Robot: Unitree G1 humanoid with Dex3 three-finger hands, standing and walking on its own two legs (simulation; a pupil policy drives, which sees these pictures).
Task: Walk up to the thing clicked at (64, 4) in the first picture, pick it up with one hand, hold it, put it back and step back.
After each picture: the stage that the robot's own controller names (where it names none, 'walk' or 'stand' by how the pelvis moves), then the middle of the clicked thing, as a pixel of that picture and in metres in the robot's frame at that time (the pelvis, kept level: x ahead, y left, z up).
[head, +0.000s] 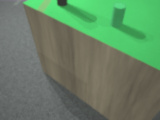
stand; out of the picture +1.02 +0.16 +0.10
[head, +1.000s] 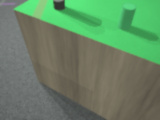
walk; out of the picture +0.92 +0.14 +0.13
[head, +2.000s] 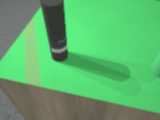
walk; (56, 32) +0.51 +0.10 +0.11
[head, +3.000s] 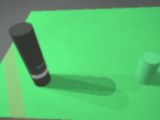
walk; (33, 58) +0.41 +0.21 +0.11
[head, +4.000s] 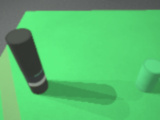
stand; (31, 65) +0.39 +0.19 +0.10
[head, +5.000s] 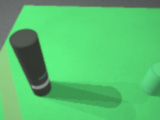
stand; (34, 67) +0.36 +0.18 +0.09
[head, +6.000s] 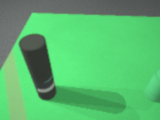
stand; (41, 71) +0.36 +0.16 +0.09
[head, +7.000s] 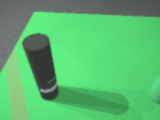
stand; (44, 71) +0.36 +0.15 +0.09
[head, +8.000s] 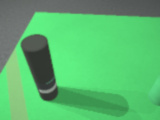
stand; (43, 72) +0.36 +0.16 +0.09
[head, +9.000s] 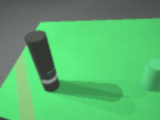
rise first; (44, 64) +0.41 +0.19 +0.10
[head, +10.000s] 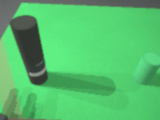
go down; (32, 55) +0.40 +0.19 +0.11
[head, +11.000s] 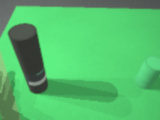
go down; (32, 63) +0.38 +0.18 +0.11
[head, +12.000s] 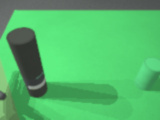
close in; (31, 67) +0.37 +0.18 +0.11
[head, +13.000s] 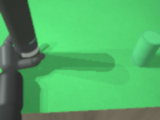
close; (22, 32) +0.45 +0.18 +0.17
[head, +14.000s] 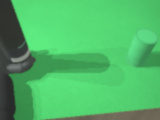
go down; (10, 37) +0.43 +0.19 +0.17
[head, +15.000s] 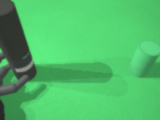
go down; (15, 47) +0.40 +0.19 +0.16
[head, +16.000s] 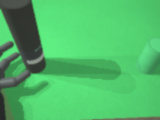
lift; (27, 40) +0.42 +0.18 +0.16
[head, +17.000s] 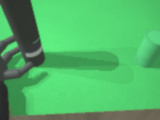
stand; (26, 32) +0.44 +0.17 +0.16
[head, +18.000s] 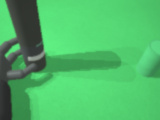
go down; (29, 35) +0.43 +0.17 +0.16
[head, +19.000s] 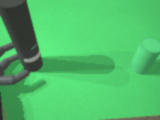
rise first; (24, 38) +0.44 +0.18 +0.15
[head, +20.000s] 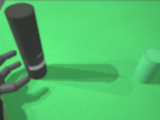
close; (30, 47) +0.41 +0.18 +0.14
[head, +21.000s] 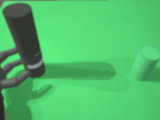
close; (28, 46) +0.42 +0.18 +0.14
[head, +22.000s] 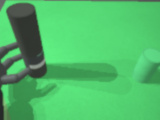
close; (30, 46) +0.42 +0.18 +0.14
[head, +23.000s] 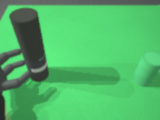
close; (33, 50) +0.41 +0.18 +0.14
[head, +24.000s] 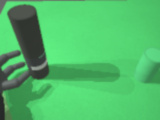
close; (32, 47) +0.42 +0.18 +0.14
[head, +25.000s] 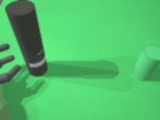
close; (31, 44) +0.42 +0.18 +0.14
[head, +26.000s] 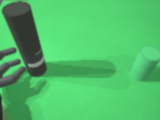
close; (29, 44) +0.43 +0.18 +0.14
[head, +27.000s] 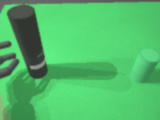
close; (31, 47) +0.43 +0.18 +0.14
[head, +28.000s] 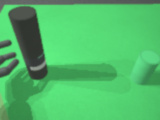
close; (32, 48) +0.42 +0.18 +0.14
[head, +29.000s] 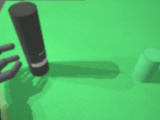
close; (33, 44) +0.43 +0.17 +0.14
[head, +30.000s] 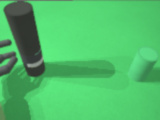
close; (28, 44) +0.43 +0.18 +0.14
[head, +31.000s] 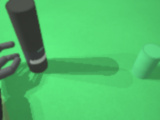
close; (31, 41) +0.43 +0.17 +0.14
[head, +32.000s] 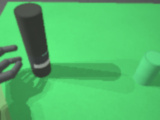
close; (36, 45) +0.43 +0.17 +0.14
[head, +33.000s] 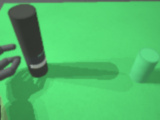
close; (32, 46) +0.43 +0.18 +0.14
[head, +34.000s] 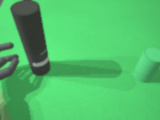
close; (34, 44) +0.43 +0.17 +0.14
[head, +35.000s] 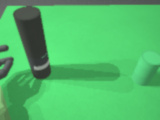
close; (35, 48) +0.43 +0.17 +0.14
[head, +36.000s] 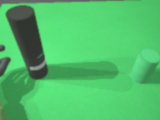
close; (31, 47) +0.42 +0.17 +0.14
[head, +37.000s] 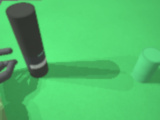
close; (31, 46) +0.42 +0.17 +0.14
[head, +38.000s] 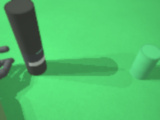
close; (30, 43) +0.43 +0.17 +0.14
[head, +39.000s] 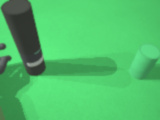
close; (28, 43) +0.43 +0.18 +0.14
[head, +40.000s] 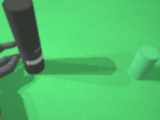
lift; (28, 41) +0.43 +0.18 +0.14
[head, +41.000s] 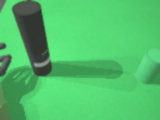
close; (36, 44) +0.43 +0.17 +0.14
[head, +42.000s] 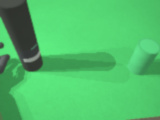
close; (24, 38) +0.44 +0.18 +0.14
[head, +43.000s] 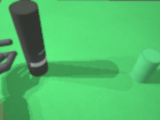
close; (32, 44) +0.43 +0.17 +0.14
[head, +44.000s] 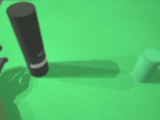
close; (32, 45) +0.42 +0.17 +0.14
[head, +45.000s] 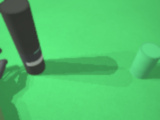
close; (27, 42) +0.43 +0.18 +0.14
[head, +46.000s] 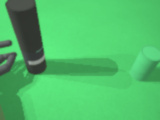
close; (30, 41) +0.43 +0.17 +0.14
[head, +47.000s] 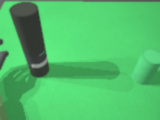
close; (33, 45) +0.43 +0.17 +0.14
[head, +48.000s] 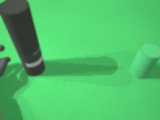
close; (26, 43) +0.42 +0.18 +0.14
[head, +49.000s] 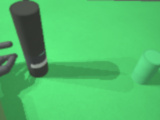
lift; (33, 45) +0.42 +0.17 +0.14
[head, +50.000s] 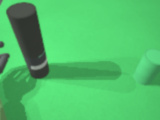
close; (32, 46) +0.42 +0.17 +0.14
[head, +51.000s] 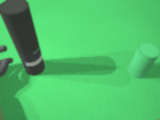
close; (26, 43) +0.43 +0.18 +0.14
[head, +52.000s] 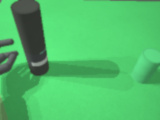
close; (33, 43) +0.43 +0.17 +0.14
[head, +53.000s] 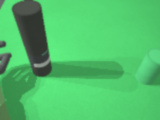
close; (36, 44) +0.42 +0.17 +0.14
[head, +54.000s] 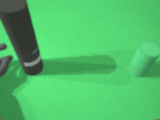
close; (24, 42) +0.42 +0.18 +0.14
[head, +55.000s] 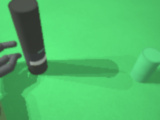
lift; (32, 42) +0.43 +0.17 +0.14
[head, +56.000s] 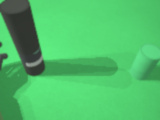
close; (27, 43) +0.42 +0.18 +0.14
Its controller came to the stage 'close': yes
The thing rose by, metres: 0.00
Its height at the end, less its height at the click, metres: +0.00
